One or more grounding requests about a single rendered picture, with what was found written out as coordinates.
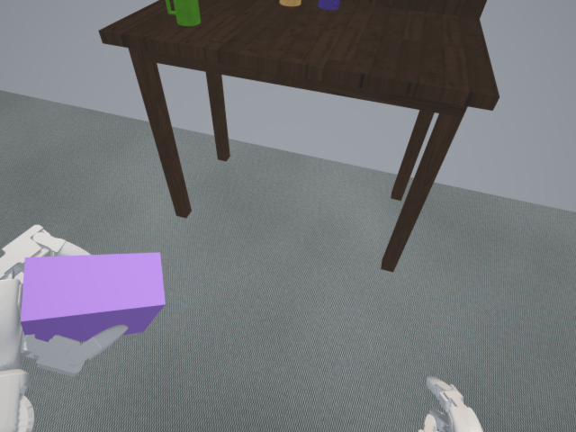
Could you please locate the left robot hand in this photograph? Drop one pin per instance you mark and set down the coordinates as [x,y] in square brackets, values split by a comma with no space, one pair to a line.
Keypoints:
[61,354]

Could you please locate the sponge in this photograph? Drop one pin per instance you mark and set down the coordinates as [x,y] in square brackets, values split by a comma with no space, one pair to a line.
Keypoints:
[78,297]

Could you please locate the left robot forearm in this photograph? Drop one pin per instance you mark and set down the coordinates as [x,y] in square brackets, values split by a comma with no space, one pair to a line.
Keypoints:
[16,412]

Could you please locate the right robot hand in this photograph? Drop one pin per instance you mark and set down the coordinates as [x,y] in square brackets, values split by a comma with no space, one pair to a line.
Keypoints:
[459,419]

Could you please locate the table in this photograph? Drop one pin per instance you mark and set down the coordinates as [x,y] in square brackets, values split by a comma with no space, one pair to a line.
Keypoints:
[428,55]

